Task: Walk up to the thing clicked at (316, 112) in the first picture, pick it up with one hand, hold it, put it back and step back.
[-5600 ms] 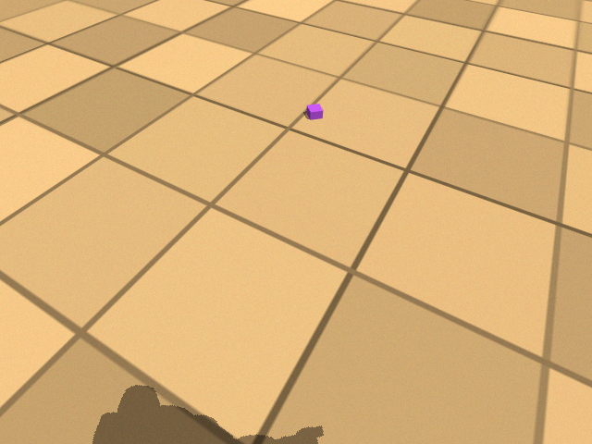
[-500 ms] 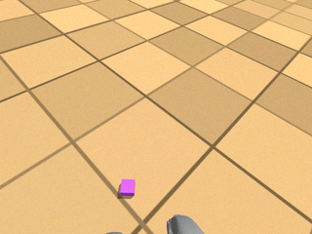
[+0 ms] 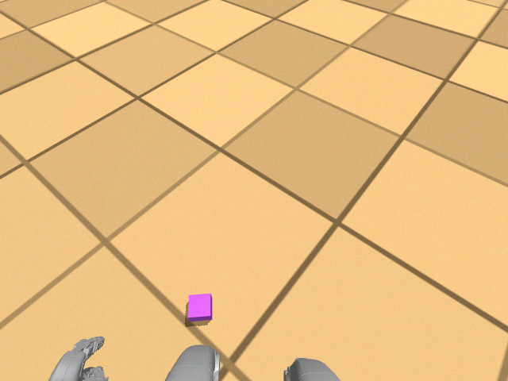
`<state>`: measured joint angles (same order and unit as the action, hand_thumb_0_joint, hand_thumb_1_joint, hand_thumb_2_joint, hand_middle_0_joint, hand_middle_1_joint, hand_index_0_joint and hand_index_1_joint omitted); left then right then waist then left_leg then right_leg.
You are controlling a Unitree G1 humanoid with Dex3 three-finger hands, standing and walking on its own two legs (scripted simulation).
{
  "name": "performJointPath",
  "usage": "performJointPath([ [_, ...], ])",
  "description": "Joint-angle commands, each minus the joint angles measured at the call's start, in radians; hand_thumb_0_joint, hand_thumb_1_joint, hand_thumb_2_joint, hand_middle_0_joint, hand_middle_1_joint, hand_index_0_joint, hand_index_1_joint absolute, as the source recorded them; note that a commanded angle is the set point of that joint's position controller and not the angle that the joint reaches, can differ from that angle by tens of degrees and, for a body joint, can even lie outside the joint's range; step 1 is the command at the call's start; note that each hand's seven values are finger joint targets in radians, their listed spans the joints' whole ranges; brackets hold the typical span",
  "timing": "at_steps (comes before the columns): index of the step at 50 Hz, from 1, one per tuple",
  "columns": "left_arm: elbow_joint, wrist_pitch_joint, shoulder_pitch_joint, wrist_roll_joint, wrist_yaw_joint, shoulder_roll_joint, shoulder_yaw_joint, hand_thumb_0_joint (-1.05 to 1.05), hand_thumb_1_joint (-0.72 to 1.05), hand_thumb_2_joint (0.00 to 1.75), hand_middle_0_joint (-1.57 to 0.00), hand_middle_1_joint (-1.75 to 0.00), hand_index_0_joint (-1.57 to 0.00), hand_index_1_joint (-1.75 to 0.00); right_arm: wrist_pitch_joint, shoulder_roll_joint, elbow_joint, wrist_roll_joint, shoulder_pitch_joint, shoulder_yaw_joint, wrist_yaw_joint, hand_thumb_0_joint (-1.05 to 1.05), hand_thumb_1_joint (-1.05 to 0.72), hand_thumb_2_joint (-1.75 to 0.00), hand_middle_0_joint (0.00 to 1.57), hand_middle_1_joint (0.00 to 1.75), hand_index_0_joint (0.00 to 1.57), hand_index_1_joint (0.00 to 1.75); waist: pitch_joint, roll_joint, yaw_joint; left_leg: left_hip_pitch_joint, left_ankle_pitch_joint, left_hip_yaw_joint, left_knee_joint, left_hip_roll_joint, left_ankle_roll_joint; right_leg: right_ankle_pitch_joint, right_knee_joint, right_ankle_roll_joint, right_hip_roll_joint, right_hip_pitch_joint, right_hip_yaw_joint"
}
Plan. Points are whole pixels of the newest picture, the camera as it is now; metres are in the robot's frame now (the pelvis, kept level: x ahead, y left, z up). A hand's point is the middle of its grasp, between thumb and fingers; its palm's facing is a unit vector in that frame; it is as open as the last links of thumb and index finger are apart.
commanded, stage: walk up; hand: left
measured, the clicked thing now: (200, 307) +0.42 +0.21 -0.72
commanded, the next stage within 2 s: none
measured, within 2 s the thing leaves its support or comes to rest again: neither
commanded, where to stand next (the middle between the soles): +0.05 -0.03 m, yaw +3 degrees
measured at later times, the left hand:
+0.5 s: hand out of the picture +0.08 +0.25 -0.14, palm faces -0.02 -0.94 -0.35, open 7.4 cm
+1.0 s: hand out of the picture +0.11 +0.27 -0.13, palm faces +0.00 -0.94 -0.34, open 7.4 cm
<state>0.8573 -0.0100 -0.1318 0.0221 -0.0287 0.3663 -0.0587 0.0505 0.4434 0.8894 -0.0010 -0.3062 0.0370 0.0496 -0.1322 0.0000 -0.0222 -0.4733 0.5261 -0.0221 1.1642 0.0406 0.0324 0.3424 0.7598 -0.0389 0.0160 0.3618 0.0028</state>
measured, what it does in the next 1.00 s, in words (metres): steps on the spot: left foot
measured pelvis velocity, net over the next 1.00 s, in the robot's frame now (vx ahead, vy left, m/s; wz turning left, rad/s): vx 0.02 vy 0.01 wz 0.03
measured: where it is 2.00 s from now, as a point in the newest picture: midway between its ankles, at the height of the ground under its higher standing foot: outside the picture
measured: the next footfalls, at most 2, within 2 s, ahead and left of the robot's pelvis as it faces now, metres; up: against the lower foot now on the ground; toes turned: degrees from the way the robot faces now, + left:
left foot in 0.14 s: +0.12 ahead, +0.13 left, +0.00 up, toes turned +3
left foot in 1.92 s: +0.01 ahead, +0.14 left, +0.00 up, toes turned +8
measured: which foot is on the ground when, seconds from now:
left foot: up 0.00-0.12, down 0.14-1.00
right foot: down 0.00-1.00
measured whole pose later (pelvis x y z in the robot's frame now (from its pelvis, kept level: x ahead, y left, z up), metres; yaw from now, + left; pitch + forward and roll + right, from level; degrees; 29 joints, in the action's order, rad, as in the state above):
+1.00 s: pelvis +0.02 +0.01 +0.03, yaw +2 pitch -2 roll +0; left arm 1.11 0.00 -0.06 0.00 -0.01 0.36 -0.01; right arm 0.01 0.36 1.12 0.00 -0.06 0.00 -0.02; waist -0.08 0.00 -0.01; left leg -0.26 0.14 0.02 0.43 0.01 0.00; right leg 0.21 0.44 0.01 0.02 0.20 -0.03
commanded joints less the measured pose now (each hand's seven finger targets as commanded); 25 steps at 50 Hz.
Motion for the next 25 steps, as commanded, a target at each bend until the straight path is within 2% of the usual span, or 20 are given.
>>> performJointPath([
  [1, -0.051, 0.034, 0.031, 0.002, 0.025, 0.254, -0.072, 0.00, 0.90, 0.90, -0.20, -0.30, -0.20, -0.30, 0.009, 0.164, 0.004, -0.004, -0.110, 0.043, -0.013, 0.00, -0.90, -0.90, 0.20, 0.30, 0.20, 0.30, 0.032, -0.156, 0.016, 0.012, -0.104, 0.041, -0.234, 0.030, -0.009, -0.017, -0.311, -0.188, 0.162, 0.065, 0.219],
  [4, -0.032, 0.035, 0.029, -0.016, 0.025, 0.253, -0.057, 0.00, 0.90, 0.90, -0.20, -0.30, -0.20, -0.30, 0.012, 0.141, 0.003, -0.001, -0.055, 0.039, -0.019, 0.00, -0.90, -0.90, 0.20, 0.30, 0.20, 0.30, 0.094, -0.215, 0.022, 0.161, -0.191, 0.045, -0.402, 0.017, -0.017, -0.223, -0.244, -0.173, 0.186, 0.067, 0.203],
  [6, -0.026, 0.026, 0.047, -0.032, 0.028, 0.243, -0.044, 0.00, 0.90, 0.90, -0.20, -0.30, -0.20, -0.30, 0.016, 0.151, 0.011, -0.009, -0.048, 0.048, -0.017, 0.00, -0.90, -0.90, 0.20, 0.30, 0.20, 0.30, 0.126, -0.194, -0.007, 0.267, -0.319, 0.045, -0.540, -0.016, -0.008, -0.303, -0.148, -0.131, 0.176, 0.094, 0.192],
  [7, -0.024, 0.021, 0.049, -0.038, 0.030, 0.224, -0.036, 0.00, 0.90, 0.90, -0.20, -0.30, -0.20, -0.30, 0.017, 0.170, 0.014, -0.019, -0.040, 0.054, -0.014, 0.00, -0.90, -0.90, 0.20, 0.30, 0.20, 0.30, 0.119, -0.150, -0.016, 0.287, -0.364, -0.009, -0.594, 0.006, 0.002, -0.281, -0.104, -0.099, 0.166, 0.130, 0.192],
  [8, -0.027, 0.018, 0.037, -0.045, 0.031, 0.191, -0.027, 0.00, 0.90, 0.90, -0.20, -0.30, -0.20, -0.30, 0.020, 0.220, 0.004, -0.028, -0.012, 0.064, -0.014, 0.00, -0.90, -0.90, 0.20, 0.30, 0.20, 0.30, 0.127, -0.015, -0.001, 0.277, -0.410, -0.166, -0.639, 0.106, 0.030, -0.193, -0.035, -0.056, 0.109, 0.156, 0.156],
  [9, -0.009, 0.012, 0.000, -0.054, 0.037, 0.177, -0.021, 0.00, 0.90, 0.90, -0.20, -0.30, -0.20, -0.30, 0.019, 0.266, -0.017, -0.017, 0.079, 0.067, -0.019, 0.00, -0.90, -0.90, 0.20, 0.30, 0.20, 0.30, 0.128, 0.115, 0.039, 0.154, -0.299, -0.350, -0.748, 0.237, 0.122, -0.006, 0.040, -0.013, 0.014, 0.072, 0.064],
  [10, 0.033, 0.008, -0.026, -0.048, 0.046, 0.211, -0.034, 0.00, 0.90, 0.90, -0.20, -0.30, -0.20, -0.30, 0.012, 0.273, -0.020, -0.012, 0.151, 0.063, -0.026, 0.00, -0.90, -0.90, 0.20, 0.30, 0.20, 0.30, 0.118, 0.158, 0.052, 0.029, -0.193, -0.384, -0.771, 0.288, 0.189, 0.166, 0.094, -0.012, 0.004, -0.055, 0.026],
  [11, 0.052, 0.009, -0.042, -0.040, 0.042, 0.220, -0.033, 0.00, 0.90, 0.90, -0.20, -0.30, -0.20, -0.30, 0.007, 0.241, -0.021, -0.016, 0.186, 0.054, -0.029, 0.00, -0.90, -0.90, 0.20, 0.30, 0.20, 0.30, 0.114, 0.109, 0.069, -0.018, -0.152, -0.333, -0.755, 0.254, 0.173, 0.152, 0.055, -0.013, 0.014, -0.115, 0.041],
  [12, 0.066, 0.015, -0.053, -0.034, 0.037, 0.206, -0.031, 0.00, 0.90, 0.90, -0.20, -0.30, -0.20, -0.30, 0.003, 0.208, -0.019, -0.015, 0.188, 0.042, -0.031, 0.00, -0.90, -0.90, 0.20, 0.30, 0.20, 0.30, 0.136, 0.085, 0.076, 0.021, -0.173, -0.233, -0.722, 0.192, 0.120, 0.095, -0.053, -0.020, 0.018, -0.120, 0.049],
  [13, 0.074, 0.021, -0.040, -0.027, 0.033, 0.218, -0.034, 0.00, 0.90, 0.90, -0.20, -0.30, -0.20, -0.30, -0.003, 0.184, -0.016, -0.010, 0.179, 0.036, -0.033, 0.00, -0.90, -0.90, 0.20, 0.30, 0.20, 0.30, 0.129, 0.063, 0.065, 0.047, -0.191, -0.158, -0.679, 0.128, 0.059, 0.005, -0.133, -0.034, 0.051, -0.094, 0.094],
  [14, 0.069, 0.027, -0.011, -0.020, 0.033, 0.237, -0.034, 0.00, 0.90, 0.90, -0.20, -0.30, -0.20, -0.30, -0.008, 0.171, -0.005, -0.004, 0.169, 0.035, -0.034, 0.00, -0.90, -0.90, 0.20, 0.30, 0.20, 0.30, 0.127, 0.037, 0.043, 0.060, -0.235, -0.116, -0.625, 0.083, 0.023, -0.056, -0.189, -0.048, 0.090, -0.078, 0.156],
  [15, 0.067, 0.029, 0.014, -0.020, 0.034, 0.259, -0.034, 0.00, 0.90, 0.90, -0.20, -0.30, -0.20, -0.30, -0.012, 0.169, 0.009, 0.002, 0.165, 0.035, -0.037, 0.00, -0.90, -0.90, 0.20, 0.30, 0.20, 0.30, 0.132, 0.014, 0.027, 0.110, -0.227, -0.078, -0.585, 0.046, 0.005, -0.055, -0.227, -0.062, 0.127, -0.026, 0.215],
  [16, 0.070, 0.030, 0.040, -0.020, 0.035, 0.258, -0.029, 0.00, 0.90, 0.90, -0.20, -0.30, -0.20, -0.30, -0.016, 0.157, 0.024, 0.000, 0.155, 0.033, -0.040, 0.00, -0.90, -0.90, 0.20, 0.30, 0.20, 0.30, 0.134, 0.013, 0.008, 0.148, -0.181, -0.069, -0.587, 0.037, 0.002, 0.005, -0.261, -0.066, 0.151, 0.009, 0.234],
  [17, 0.072, 0.032, 0.055, -0.018, 0.036, 0.263, -0.026, 0.00, 0.90, 0.90, -0.20, -0.30, -0.20, -0.30, -0.019, 0.154, 0.032, -0.001, 0.159, 0.033, -0.042, 0.00, -0.90, -0.90, 0.20, 0.30, 0.20, 0.30, 0.134, 0.003, 0.001, 0.194, -0.168, -0.073, -0.604, 0.038, 0.002, 0.019, -0.272, -0.066, 0.159, 0.050, 0.238],
  [18, 0.074, 0.035, 0.065, -0.017, 0.037, 0.247, -0.020, 0.00, 0.90, 0.90, -0.20, -0.30, -0.20, -0.30, -0.017, 0.154, 0.039, -0.002, 0.165, 0.032, -0.043, 0.00, -0.90, -0.90, 0.20, 0.30, 0.20, 0.30, 0.154, 0.013, 0.000, 0.226, -0.207, -0.092, -0.622, 0.058, 0.009, -0.013, -0.264, -0.052, 0.146, 0.043, 0.211],
  [19, 0.089, 0.036, 0.057, -0.019, 0.037, 0.236, -0.015, 0.00, 0.90, 0.90, -0.20, -0.30, -0.20, -0.30, -0.017, 0.158, 0.044, -0.003, 0.193, 0.031, -0.046, 0.00, -0.90, -0.90, 0.20, 0.30, 0.20, 0.30, 0.156, 0.026, 0.013, 0.224, -0.228, -0.101, -0.627, 0.066, 0.016, -0.027, -0.265, -0.038, 0.126, 0.028, 0.180],
  [20, 0.096, 0.037, 0.055, -0.017, 0.038, 0.233, -0.012, 0.00, 0.90, 0.90, -0.20, -0.30, -0.20, -0.30, -0.016, 0.150, 0.047, 0.000, 0.209, 0.028, -0.048, 0.00, -0.90, -0.90, 0.20, 0.30, 0.20, 0.30, 0.174, 0.002, 0.016, 0.222, -0.258, -0.099, -0.628, 0.072, 0.022, -0.062, -0.271, -0.032, 0.119, -0.004, 0.161],
  [23, 0.115, 0.041, 0.075, -0.017, 0.039, 0.242, -0.014, 0.00, 0.90, 0.90, -0.20, -0.30, -0.20, -0.30, -0.017, 0.145, 0.071, 0.004, 0.205, 0.022, -0.049, 0.00, -0.90, -0.90, 0.20, 0.30, 0.20, 0.30, 0.199, -0.039, 0.007, 0.242, -0.374, -0.075, -0.626, 0.062, 0.015, -0.165, -0.268, -0.029, 0.133, -0.054, 0.156],
  [25, 0.124, 0.040, 0.073, -0.021, 0.040, 0.231, -0.010, 0.00, 0.90, 0.90, -0.20, -0.30, -0.20, -0.30, -0.018, 0.149, 0.086, 0.005, 0.220, 0.022, -0.048, 0.00, -0.90, -0.90, 0.20, 0.30, 0.20, 0.30, 0.202, -0.032, 0.010, 0.263, -0.408, -0.080, -0.642, 0.068, 0.015, -0.183, -0.273, -0.025, 0.129, -0.054, 0.143],
])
